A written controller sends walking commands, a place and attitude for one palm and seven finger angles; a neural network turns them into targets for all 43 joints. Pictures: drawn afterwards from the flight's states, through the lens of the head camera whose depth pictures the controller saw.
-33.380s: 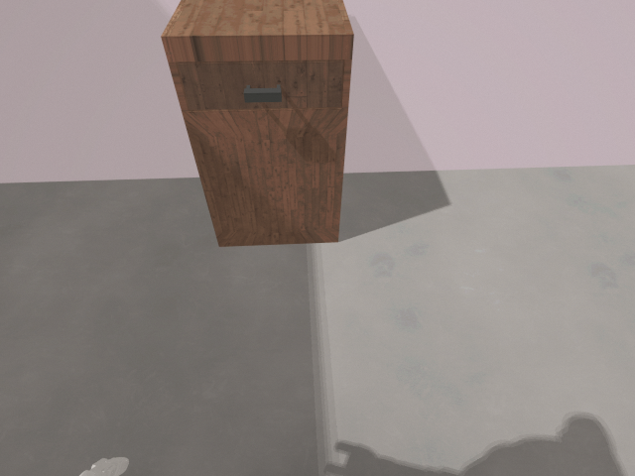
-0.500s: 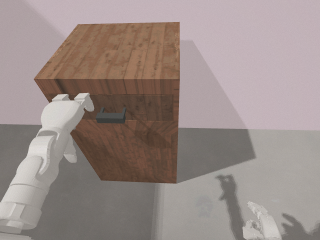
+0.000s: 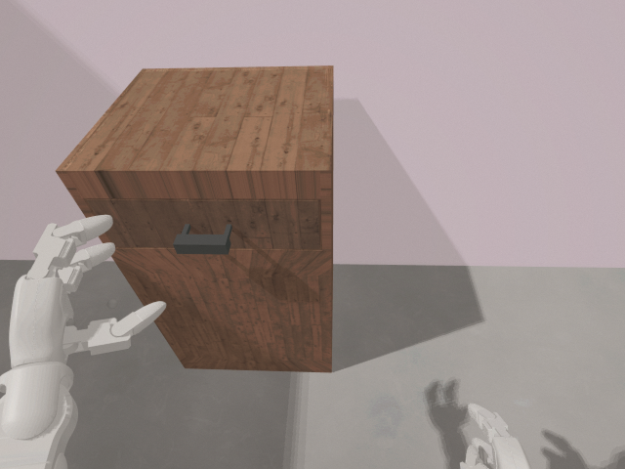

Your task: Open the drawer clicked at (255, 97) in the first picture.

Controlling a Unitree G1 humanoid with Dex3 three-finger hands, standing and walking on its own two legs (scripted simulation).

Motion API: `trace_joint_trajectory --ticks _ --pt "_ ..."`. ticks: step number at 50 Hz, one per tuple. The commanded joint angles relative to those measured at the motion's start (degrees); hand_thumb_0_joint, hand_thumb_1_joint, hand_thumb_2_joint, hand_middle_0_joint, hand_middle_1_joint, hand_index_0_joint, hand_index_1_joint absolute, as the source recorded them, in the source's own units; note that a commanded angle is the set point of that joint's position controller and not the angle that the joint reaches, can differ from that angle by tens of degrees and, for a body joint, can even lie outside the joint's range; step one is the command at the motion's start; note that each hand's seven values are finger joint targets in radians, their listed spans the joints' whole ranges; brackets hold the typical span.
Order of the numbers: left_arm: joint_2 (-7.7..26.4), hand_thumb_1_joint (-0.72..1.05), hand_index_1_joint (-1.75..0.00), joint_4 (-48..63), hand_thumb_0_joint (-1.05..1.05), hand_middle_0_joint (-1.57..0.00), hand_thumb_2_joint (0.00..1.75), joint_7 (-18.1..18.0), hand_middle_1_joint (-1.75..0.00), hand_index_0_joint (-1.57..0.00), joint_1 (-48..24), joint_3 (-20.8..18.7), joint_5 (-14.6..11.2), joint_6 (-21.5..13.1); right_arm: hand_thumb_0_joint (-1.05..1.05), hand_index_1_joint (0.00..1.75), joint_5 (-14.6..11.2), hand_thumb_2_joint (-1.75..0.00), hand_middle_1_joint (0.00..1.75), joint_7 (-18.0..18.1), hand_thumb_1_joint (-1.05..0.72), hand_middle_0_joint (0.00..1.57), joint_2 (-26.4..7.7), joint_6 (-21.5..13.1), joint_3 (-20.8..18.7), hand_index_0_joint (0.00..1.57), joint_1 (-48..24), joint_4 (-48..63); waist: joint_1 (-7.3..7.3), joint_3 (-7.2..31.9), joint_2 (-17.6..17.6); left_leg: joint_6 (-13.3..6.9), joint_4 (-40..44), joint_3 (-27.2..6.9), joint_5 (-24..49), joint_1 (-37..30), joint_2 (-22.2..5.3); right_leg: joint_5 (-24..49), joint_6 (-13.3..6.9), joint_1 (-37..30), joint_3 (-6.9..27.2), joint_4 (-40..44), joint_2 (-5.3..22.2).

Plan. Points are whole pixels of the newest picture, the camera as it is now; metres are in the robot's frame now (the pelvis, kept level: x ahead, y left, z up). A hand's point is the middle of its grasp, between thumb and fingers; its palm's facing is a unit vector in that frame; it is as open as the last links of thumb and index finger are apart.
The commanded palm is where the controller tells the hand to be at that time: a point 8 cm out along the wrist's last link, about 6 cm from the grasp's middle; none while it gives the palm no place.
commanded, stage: draw the hand back to the body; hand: left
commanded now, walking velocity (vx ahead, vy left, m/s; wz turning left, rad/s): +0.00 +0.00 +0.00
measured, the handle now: (205, 236) +0.54 +0.28 -0.07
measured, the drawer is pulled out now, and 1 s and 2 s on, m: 0.00 0.00 0.00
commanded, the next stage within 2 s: step back with the hand held close in 0.50 s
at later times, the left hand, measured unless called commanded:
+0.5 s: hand (72, 375) +0.16 +0.24 +0.15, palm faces +0.43 -0.82 -0.38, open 7.6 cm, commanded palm +0.11 +0.27 +0.17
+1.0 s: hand (47, 394) +0.15 +0.26 +0.14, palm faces +0.31 -0.83 -0.47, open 7.4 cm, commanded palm +0.08 +0.30 +0.17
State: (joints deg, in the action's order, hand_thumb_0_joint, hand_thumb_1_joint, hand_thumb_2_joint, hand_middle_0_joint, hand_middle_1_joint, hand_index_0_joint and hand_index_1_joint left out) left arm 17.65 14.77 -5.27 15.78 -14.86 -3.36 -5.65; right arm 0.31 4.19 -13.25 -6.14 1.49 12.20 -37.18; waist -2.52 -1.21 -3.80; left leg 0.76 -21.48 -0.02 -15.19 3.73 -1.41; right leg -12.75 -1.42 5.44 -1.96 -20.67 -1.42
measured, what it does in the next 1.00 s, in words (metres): stands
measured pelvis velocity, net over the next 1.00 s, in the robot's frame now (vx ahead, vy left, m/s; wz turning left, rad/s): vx -0.04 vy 0.02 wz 0.01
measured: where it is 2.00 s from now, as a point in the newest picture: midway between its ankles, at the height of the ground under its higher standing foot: outside the picture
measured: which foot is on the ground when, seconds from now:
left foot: down 0.00-1.00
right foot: down 0.00-1.00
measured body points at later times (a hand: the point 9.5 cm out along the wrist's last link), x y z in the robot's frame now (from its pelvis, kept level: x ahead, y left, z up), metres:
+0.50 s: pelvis -0.02 -0.01 +0.00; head -0.04 -0.03 +0.45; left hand +0.13 +0.28 +0.17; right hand +0.19 -0.21 -0.08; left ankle -0.04 +0.13 -0.75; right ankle -0.02 -0.10 -0.75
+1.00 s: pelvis -0.04 +0.02 -0.01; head -0.02 +0.04 +0.44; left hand +0.12 +0.30 +0.16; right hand +0.13 -0.22 -0.08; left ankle -0.04 +0.13 -0.75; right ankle -0.01 -0.10 -0.74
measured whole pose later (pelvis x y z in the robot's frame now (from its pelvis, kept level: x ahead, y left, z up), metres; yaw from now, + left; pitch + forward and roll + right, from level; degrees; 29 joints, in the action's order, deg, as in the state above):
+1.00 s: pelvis -0.04 +0.02 -0.01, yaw +1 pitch +2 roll -1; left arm 23.2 35.3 -7.6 38.1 -20.4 -1.8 -8.9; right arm 0.1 4.6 -11.9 -2.4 -0.8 12.5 -30.7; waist 0.8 -1.1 1.9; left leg -1.0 -31.4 -0.1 -15.7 17.2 0.3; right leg -12.2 0.3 17.7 -2.1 -28.4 0.4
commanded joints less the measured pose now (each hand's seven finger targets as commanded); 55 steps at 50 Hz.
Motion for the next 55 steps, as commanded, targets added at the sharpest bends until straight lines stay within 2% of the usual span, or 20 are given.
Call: trace_joint_trajectory --ticks 1,3,5,7,10,11,14,19,21,29,30,31,32,33,34,37,40,43,46,55 --pt "11.24 0.41 -0.62 16.95 0.0 -0.24 0.69 -0.8 -0.62 -0.24 -0.5 -7.39 -0.31 -4.57 0.0 0.3 -0.07 -0.9 0.3 0.41 -0.9 0.2 -5.25 -4.2 -2.32 0.2 -8.88 9.84 -0.64 8.13 1.64 -1.2 0.53 3.0 18.43 0.69 1.08 16.87 1.2 -4.1 -0.28 1.75 0.68" --pt "10.62 0.48 -0.57 18.23 0.0 -0.23 0.72 -0.87 -0.57 -0.23 2.89 -7.49 -0.46 -4.71 0.0 0.3 -0.1 -0.9 0.3 0.52 -0.9 0.2 -4.95 -4.3 -2.38 0.2 -8.73 9.98 -0.6 6.76 2.7 -1.34 0.73 2.83 16.49 1.65 1.02 14.73 1.39 -3.48 -0.27 1.67 0.95" --pt "10.64 0.55 -0.52 20.84 0.0 -0.22 0.75 -0.9 -0.52 -0.22 5.81 -7.85 -0.31 -5.09 0.0 0.3 -0.05 -0.9 0.3 0.59 -0.9 0.2 -4.77 -4.74 -2.52 0.2 -8.76 10.08 -0.68 6.4 0.58 -1.37 0.41 2.99 15.73 1.41 1.13 13.85 1.43 -2.72 -0.02 1.85 1.03" --pt "10.46 0.62 -0.48 21.52 0.0 -0.22 0.78 -0.75 -0.48 -0.22 9.47 -8.18 -0.44 -5.34 0.0 0.3 -0.06 -0.9 0.3 0.74 -0.9 0.2 -4.55 -5.22 -2.58 0.2 -8.92 10.22 -0.82 4.61 2.66 -1.41 0.2 2.83 13.86 1.98 1.07 11.7 1.55 -1.51 0.11 2.58 0.91" --pt "10.57 0.73 -0.41 24.64 0.0 -0.21 0.82 -0.65 -0.41 -0.21 13.1 -8.7 -0.21 -5.68 0.0 0.3 -0.13 -0.9 0.3 0.85 -0.9 0.2 -4.17 -5.74 -2.76 0.2 -8.82 10.57 -1.05 5.13 0.93 -1.51 -0.55 2.66 13.41 1.89 1.15 10.85 1.45 -1.06 0.64 2.43 0.97" --pt "10.6 0.76 -0.39 24.54 0.0 -0.21 0.84 -0.64 -0.39 -0.21 11.84 -8.36 0.04 -5.7 0.0 0.3 -0.08 -0.9 0.3 1.0 -0.9 0.2 -4.24 -6.07 -2.71 0.2 -8.88 10.19 -0.67 3.49 -0.06 -1.38 -0.64 2.73 12.19 1.87 1.31 9.33 1.38 0.35 0.88 3.34 0.79" --pt "9.12 0.87 -0.32 22.11 0.0 -0.2 0.88 -1.0 -0.32 -0.2 9.99 -7.28 -0.1 -5.64 0.0 0.3 0.05 -0.9 0.3 1.62 -0.9 0.2 -4.05 -6.35 -2.56 0.2 -8.59 9.7 -0.12 1.02 2.99 -1.52 -0.45 2.39 9.65 2.15 1.21 5.74 1.68 2.04 0.52 4.05 0.69" --pt "9.25 0.9 -0.3 21.58 0.0 -0.2 0.9 -1.18 -0.3 -0.2 8.42 -7.4 -0.08 -5.55 0.0 0.3 0.33 -0.9 0.3 2.07 -0.9 0.2 -3.85 -6.71 -2.21 0.2 -8.86 9.56 -0.52 1.16 2.61 -1.68 -0.19 2.02 7.91 1.88 1.45 3.07 1.61 1.68 0.97 4.71 1.14" --pt "10.24 0.9 -0.3 22.72 0.0 -0.2 0.9 -1.21 -0.3 -0.2 7.6 -7.83 0.34 -5.59 0.0 0.3 0.4 -0.9 0.3 1.85 -0.9 0.2 -3.99 -7.02 -2.21 0.2 -9.04 9.47 -0.83 2.49 0.37 -1.55 -0.13 1.85 9.05 1.16 1.46 4.35 1.32 1.03 1.28 4.56 1.15" --pt "9.42 0.9 -0.3 21.34 0.0 -0.2 0.9 -1.18 -0.3 -0.2 9.46 -8.0 0.09 -5.15 0.0 0.3 0.46 -0.9 0.3 1.37 -0.9 0.2 -3.41 -7.03 -1.84 0.2 -9.29 9.42 -1.27 1.38 1.76 -1.14 1.03 1.39 9.74 2.69 1.14 5.53 1.25 -0.39 0.28 3.73 0.96" --pt "9.78 0.9 -0.3 22.56 0.0 -0.2 0.9 -1.11 -0.3 -0.2 8.66 -7.98 0.32 -5.25 0.0 0.3 0.37 -0.9 0.3 1.26 -0.9 0.2 -3.63 -7.02 -1.93 0.2 -9.06 9.62 -1.24 2.28 0.46 -1.21 0.93 1.34 10.55 2.25 1.12 6.42 1.16 -0.62 0.63 3.42 1.06" --pt "19.21 0.9 -0.3 25.64 0.0 -0.2 0.9 -1.54 -0.3 -0.2 -0.27 -17.63 0.76 -8.33 0.0 0.3 -0.48 -0.9 0.3 0.56 -0.9 0.2 -4.96 -5.54 -1.34 0.2 -7.62 11.68 0.76 -4.1 -2.88 -1.75 0.0 0.64 4.47 7.78 0.98 4.74 0.95 5.45 4.67 6.55 3.12" --pt "10.08 0.9 -0.3 18.83 0.0 -0.2 0.9 -1.34 -0.3 -0.2 12.13 -11.25 1.38 -7.44 0.0 0.3 1.07 -0.9 0.3 1.31 -0.9 0.2 -5.49 -3.53 -2.96 0.2 -7.48 10.83 1.58 -3.64 4.28 -1.73 -2.23 -2.39 5.76 8.73 0.75 4.73 0.48 7.64 4.61 6.85 3.63" --pt "8.39 0.9 -0.3 19.6 0.0 -0.2 0.9 -1.05 -0.3 -0.2 14.13 -9.08 1.83 -6.79 0.0 0.3 1.13 -0.9 0.3 0.82 -0.9 0.2 -6.32 -2.42 -3.44 0.2 -7.06 11.74 2.01 -0.91 7.73 -1.72 -4.65 -1.98 5.25 7.69 0.8 3.51 0.08 8.66 6.07 7.13 5.02" --pt "7.8 0.9 -0.3 21.32 0.0 -0.2 0.9 -1.26 -0.3 -0.2 14.53 -8.24 2.11 -6.75 0.0 0.3 1.18 -0.9 0.3 0.67 -0.9 0.2 -6.09 -1.46 -3.49 0.2 -6.21 12.2 2.59 1.9 8.17 -1.71 -7.05 -1.89 5.11 7.76 0.66 4.27 -0.58 8.06 6.84 6.29 6.74" --pt "8.76 0.9 -0.3 24.29 0.0 -0.2 0.9 -2.65 -0.3 -0.2 18.68 -9.27 2.12 -6.71 0.0 0.3 0.83 -0.9 0.3 0.88 -0.9 0.2 -5.62 0.39 -3.86 0.2 -4.84 13.41 3.09 7.26 5.46 -1.31 -7.86 -2.53 10.06 10.31 -0.41 12.01 -1.83 4.2 6.27 1.78 8.44" --pt "10.7 0.9 -0.3 28.55 0.0 -0.2 0.9 -3.68 -0.3 -0.2 20.35 -10.87 1.99 -6.82 0.0 0.3 0.54 -0.9 0.3 1.08 -0.9 0.2 -5.95 1.54 -4.37 0.2 -5.14 15.22 2.92 11.26 4.24 -1.06 -6.36 -3.09 22.64 11.43 -2.5 21.42 -0.61 -0.26 3.2 -4.2 6.27" --pt "12.58 0.9 -0.3 32.86 0.0 -0.2 0.9 -4.08 -0.3 -0.2 21.79 -12.28 1.64 -7.08 0.0 0.3 0.06 -0.9 0.3 1.18 -0.9 0.2 -5.5 1.41 -4.48 0.2 -5.38 16.4 2.36 13.4 0.45 -0.85 -5.56 -3.83 28.69 12.4 -3.76 23.56 0.12 -1.88 1.68 -8.56 4.6" --pt "13.81 0.9 -0.3 34.85 0.0 -0.2 0.9 -3.68 -0.3 -0.2 22.69 -13.2 1.29 -7.58 0.0 0.3 -0.47 -0.9 0.3 0.83 -0.9 0.2 -5.56 0.78 -4.38 0.2 -6.03 16.47 2.05 13.12 -3.21 -1.2 -4.2 -3.79 24.92 14.23 -3.65 21.07 0.76 -1.06 1.63 -9.65 3.85" --pt "11.77 0.9 -0.3 29.7 0.0 -0.2 0.9 -3.39 -0.3 -0.2 22.04 -12.67 1.39 -9.09 0.0 0.3 -0.51 -0.9 0.3 0.3 -0.9 0.2 -6.66 -0.91 -3.95 0.2 -5.57 15.22 2.59 6.83 -0.67 -3.3 0.84 -5.04 -1.46 30.65 -4.72 9.2 1.87 -1.78 2.25 -11.46 2.26"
